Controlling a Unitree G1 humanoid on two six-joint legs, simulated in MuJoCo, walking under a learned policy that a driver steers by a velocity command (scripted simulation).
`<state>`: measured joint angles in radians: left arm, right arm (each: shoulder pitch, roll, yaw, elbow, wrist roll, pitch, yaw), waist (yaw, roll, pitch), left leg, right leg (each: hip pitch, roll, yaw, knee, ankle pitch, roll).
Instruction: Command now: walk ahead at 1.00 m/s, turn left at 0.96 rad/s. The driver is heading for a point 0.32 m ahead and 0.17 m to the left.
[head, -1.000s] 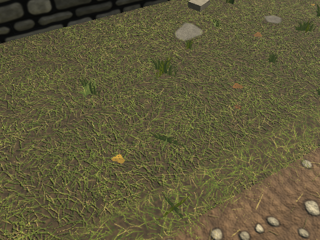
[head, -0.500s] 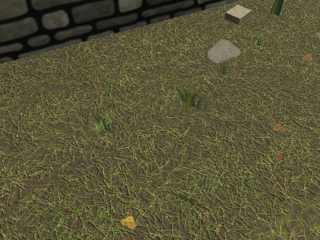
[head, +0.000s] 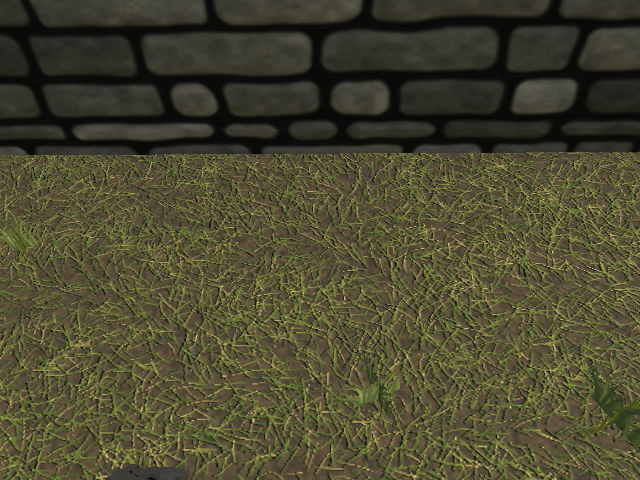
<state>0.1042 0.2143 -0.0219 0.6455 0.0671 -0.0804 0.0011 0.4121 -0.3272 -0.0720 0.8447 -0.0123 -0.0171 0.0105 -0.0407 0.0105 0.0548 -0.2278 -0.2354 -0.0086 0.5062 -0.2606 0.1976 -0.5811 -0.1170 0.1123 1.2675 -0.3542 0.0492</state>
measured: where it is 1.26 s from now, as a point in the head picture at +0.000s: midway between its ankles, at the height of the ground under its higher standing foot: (345, 420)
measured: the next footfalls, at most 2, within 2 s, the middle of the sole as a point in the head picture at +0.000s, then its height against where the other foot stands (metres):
right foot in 0.24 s outside the picture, level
left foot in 0.62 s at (288, 413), level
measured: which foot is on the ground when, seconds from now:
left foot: down 0.00-0.22, up 0.24-0.60, down 0.62-1.00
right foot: up 0.00-0.22, down 0.24-0.62, up 0.64-0.92, down 0.94-1.00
